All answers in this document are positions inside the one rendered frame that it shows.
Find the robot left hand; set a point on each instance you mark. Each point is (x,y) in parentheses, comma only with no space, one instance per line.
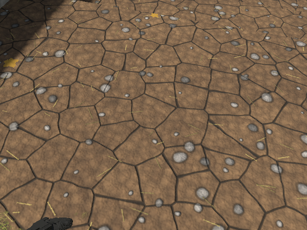
(52,224)

